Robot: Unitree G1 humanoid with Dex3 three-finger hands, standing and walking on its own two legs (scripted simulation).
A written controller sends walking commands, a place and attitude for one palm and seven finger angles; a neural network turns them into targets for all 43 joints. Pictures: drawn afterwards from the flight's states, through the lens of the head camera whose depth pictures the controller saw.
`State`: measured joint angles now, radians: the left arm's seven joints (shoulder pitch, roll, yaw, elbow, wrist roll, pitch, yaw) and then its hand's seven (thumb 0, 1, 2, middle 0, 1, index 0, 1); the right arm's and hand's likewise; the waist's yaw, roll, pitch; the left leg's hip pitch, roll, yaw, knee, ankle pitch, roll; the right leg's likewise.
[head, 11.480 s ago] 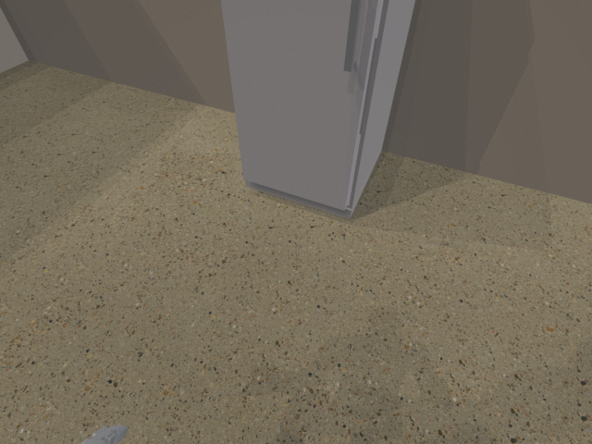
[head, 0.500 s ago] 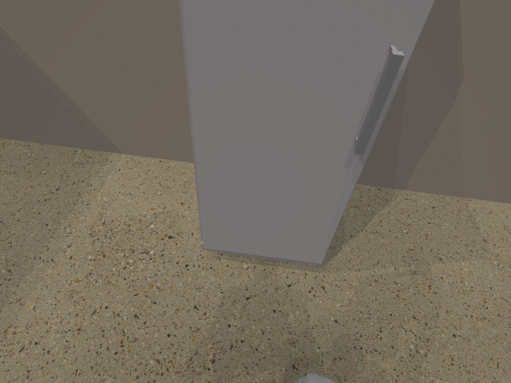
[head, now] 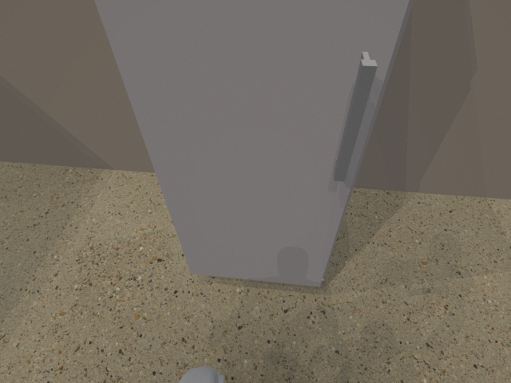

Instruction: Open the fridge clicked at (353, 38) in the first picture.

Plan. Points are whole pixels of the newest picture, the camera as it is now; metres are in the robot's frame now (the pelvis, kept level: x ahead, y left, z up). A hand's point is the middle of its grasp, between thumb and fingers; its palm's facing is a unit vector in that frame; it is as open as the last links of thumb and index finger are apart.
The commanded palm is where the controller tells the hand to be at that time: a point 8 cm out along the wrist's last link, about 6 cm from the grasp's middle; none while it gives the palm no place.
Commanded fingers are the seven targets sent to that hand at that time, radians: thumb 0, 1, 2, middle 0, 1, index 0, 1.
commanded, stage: take the last steps up to it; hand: right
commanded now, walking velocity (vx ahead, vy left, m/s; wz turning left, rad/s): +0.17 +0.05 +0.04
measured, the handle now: (350, 123) +0.57 -0.17 +0.11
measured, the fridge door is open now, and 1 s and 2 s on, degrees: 0 0 0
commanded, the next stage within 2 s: come to a stop and stand still in 0.08 s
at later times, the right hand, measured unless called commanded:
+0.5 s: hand (331, 375) +0.18 -0.12 -0.17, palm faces +0.03 +0.98 -0.20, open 7.2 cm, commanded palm none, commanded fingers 0.00 -0.90 -0.90 0.20 0.30 0.20 0.30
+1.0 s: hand out of the picture -0.01 -0.21 -0.17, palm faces +0.03 +0.98 -0.19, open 7.4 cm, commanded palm none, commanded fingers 0.00 -0.90 -0.90 0.20 0.30 0.20 0.30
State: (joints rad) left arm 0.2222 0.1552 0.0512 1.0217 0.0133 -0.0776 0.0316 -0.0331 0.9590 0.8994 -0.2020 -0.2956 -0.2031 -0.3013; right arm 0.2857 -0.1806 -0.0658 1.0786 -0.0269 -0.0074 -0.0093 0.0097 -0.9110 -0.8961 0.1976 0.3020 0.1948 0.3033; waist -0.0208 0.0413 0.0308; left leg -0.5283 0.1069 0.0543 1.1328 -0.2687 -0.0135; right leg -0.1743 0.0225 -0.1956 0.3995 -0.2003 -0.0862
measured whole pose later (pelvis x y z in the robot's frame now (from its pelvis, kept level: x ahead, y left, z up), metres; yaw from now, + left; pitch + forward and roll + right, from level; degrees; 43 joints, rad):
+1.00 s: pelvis +0.02 -0.02 +0.01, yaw +1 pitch +0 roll +0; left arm 0.33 0.12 0.03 1.05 0.03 -0.01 0.03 0.00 0.91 0.90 -0.20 -0.30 -0.20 -0.30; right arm 0.34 -0.21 -0.06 1.10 -0.02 0.06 0.00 0.01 -0.91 -0.90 0.20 0.30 0.19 0.30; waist 0.00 0.04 -0.01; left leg -0.39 0.03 0.02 0.90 -0.34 -0.05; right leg -0.16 -0.01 -0.06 0.34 -0.18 -0.03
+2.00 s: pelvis +0.02 +0.00 +0.00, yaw +2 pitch -2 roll +0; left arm 0.32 0.16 0.00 1.06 0.02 -0.01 0.03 0.01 0.94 0.90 -0.20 -0.30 -0.20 -0.30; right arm 0.31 -0.15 0.00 1.09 -0.02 -0.01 -0.03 0.01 -0.91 -0.90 0.20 0.30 0.20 0.30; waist 0.00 -0.01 0.00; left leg -0.20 0.03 0.04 0.50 -0.27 0.00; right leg -0.20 0.01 -0.08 0.50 -0.28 -0.04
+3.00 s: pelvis +0.07 +0.01 -0.01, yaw -1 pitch +0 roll +1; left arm 0.33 0.15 0.00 1.11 0.02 0.00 0.02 0.00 0.91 0.90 -0.20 -0.30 -0.20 -0.30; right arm 0.33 -0.15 -0.02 1.08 -0.02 -0.02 -0.02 0.01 -0.91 -0.90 0.20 0.30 0.20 0.30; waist 0.00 0.00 0.02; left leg -0.19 0.02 0.09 0.59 -0.41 0.01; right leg -0.24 -0.01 -0.04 0.66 -0.42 -0.03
